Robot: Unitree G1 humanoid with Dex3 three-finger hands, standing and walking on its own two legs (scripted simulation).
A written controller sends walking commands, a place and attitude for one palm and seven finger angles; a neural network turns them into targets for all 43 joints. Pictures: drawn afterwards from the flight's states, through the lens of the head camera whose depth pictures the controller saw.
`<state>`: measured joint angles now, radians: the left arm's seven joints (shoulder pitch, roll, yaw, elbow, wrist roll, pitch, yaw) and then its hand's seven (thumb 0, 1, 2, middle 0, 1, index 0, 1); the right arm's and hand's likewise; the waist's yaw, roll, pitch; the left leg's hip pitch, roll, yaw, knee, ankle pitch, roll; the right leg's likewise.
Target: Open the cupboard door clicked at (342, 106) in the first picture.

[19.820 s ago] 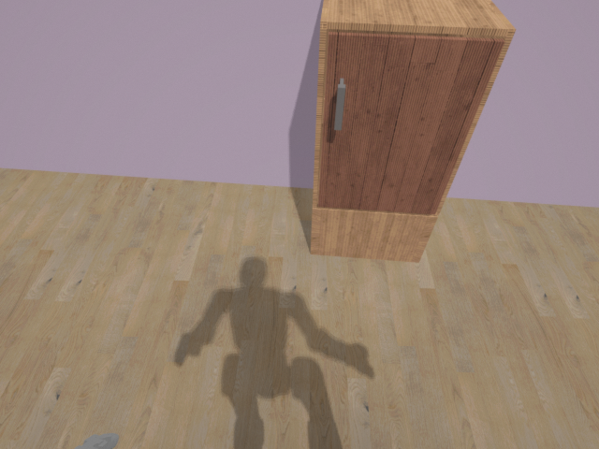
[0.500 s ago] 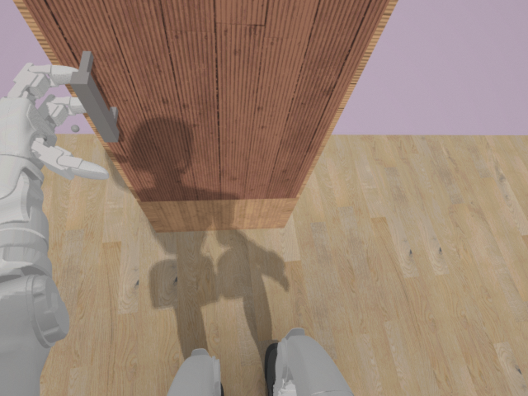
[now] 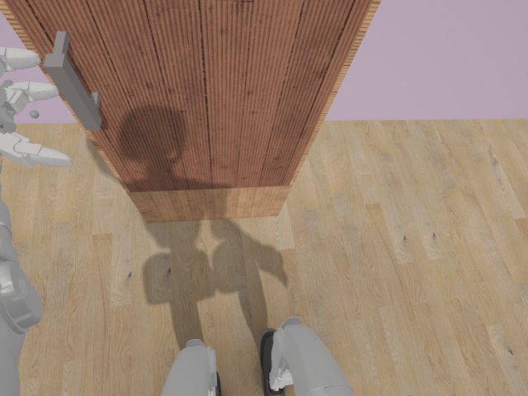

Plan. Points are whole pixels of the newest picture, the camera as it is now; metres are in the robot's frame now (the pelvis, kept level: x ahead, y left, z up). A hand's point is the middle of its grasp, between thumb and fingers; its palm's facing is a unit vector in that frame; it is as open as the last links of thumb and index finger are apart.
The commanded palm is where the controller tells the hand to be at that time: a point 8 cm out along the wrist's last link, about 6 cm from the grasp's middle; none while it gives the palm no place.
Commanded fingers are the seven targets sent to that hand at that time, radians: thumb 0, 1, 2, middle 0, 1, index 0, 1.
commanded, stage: move the hooked fingers beside the handle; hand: left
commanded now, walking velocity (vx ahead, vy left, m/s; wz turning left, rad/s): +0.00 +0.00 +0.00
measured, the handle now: (78, 85) +0.54 +0.23 +0.06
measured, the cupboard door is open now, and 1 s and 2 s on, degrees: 0 0 0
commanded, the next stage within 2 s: slide the fingers in behind the handle in 0.72 s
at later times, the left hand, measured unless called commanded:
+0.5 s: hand (28, 111) +0.50 +0.28 +0.06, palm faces +0.00 -1.00 -0.02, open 14.0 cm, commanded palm +0.48 +0.32 +0.06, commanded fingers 0.00 -0.50 0.30 -0.30 -1.20 -0.30 -1.20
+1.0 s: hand (36, 116) +0.49 +0.27 +0.06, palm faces +0.00 -1.00 -0.02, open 14.0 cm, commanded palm +0.48 +0.30 +0.06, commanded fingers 0.00 -0.50 0.30 -0.30 -1.20 -0.30 -1.20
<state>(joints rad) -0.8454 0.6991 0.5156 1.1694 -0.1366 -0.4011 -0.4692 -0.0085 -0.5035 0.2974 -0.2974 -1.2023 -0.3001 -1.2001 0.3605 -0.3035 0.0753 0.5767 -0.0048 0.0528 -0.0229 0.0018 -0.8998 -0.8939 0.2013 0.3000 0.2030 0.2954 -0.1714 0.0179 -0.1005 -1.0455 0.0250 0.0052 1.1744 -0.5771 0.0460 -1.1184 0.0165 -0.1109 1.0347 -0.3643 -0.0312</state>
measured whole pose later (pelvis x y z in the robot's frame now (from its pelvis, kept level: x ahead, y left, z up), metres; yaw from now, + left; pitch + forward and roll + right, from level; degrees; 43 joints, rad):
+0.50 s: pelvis +0.01 +0.01 +0.00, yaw -1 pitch +27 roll -5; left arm -0.83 0.69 0.52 1.11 -0.15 -0.38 -0.48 -0.01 -0.50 0.30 -0.30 -1.20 -0.30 -1.20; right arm 0.37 -0.29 0.08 0.57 -0.01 0.07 -0.01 0.00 -0.90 -0.89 0.20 0.30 0.20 0.30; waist -0.18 0.02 -0.11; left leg -1.06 0.02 0.00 1.18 -0.59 0.06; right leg -1.12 0.02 -0.11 1.02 -0.36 -0.01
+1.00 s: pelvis +0.01 +0.01 +0.00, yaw +0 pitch +25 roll -5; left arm -0.80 0.64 0.48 1.10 -0.15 -0.40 -0.46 -0.01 -0.50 0.30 -0.30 -1.20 -0.30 -1.20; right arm 0.36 -0.29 0.07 0.58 -0.01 0.07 -0.01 0.00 -0.90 -0.89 0.20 0.30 0.20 0.30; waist -0.16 0.02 -0.11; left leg -1.02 0.02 0.00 1.16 -0.58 0.06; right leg -1.08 0.01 -0.11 1.01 -0.37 -0.02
